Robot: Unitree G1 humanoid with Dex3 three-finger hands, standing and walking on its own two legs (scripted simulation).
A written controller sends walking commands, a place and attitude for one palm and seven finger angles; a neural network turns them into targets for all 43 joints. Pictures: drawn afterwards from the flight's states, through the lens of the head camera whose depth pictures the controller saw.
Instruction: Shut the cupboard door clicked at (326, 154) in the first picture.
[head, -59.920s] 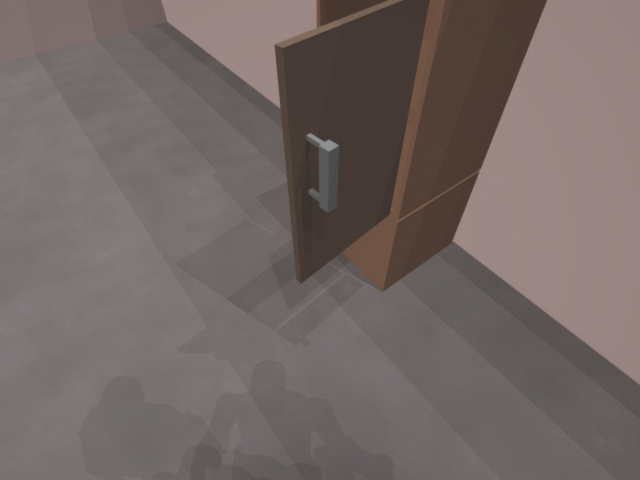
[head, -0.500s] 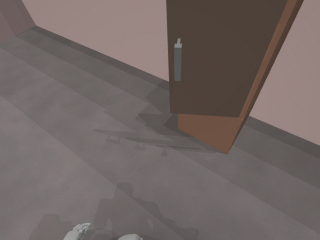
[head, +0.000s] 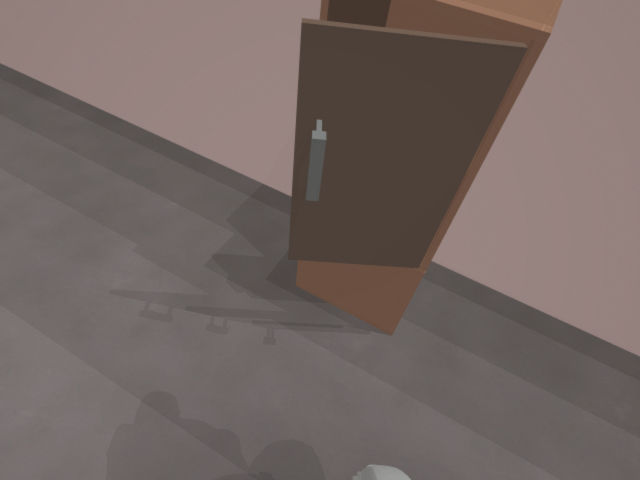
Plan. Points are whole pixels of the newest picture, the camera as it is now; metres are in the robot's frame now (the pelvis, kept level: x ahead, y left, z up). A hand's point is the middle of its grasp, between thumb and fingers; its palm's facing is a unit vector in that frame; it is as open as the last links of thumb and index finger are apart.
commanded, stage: take the last steps up to it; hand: left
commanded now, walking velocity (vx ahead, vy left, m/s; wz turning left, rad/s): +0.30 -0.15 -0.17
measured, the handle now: (315, 160) +0.66 +0.04 +0.00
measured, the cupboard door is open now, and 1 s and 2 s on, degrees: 28 28 28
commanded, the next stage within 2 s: come to a stop and stand still in 0.44 s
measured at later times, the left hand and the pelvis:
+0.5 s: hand (280, 413) +0.25 +0.06 -0.17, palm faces -0.05 -0.98 -0.21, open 7.2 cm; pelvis +0.16 -0.12 -0.01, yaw -2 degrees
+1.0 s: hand (278, 419) +0.24 +0.06 -0.18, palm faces -0.03 -0.96 -0.28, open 7.3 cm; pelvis +0.22 -0.13 -0.02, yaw -3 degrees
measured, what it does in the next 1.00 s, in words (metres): walks ahead: right foot, then left foot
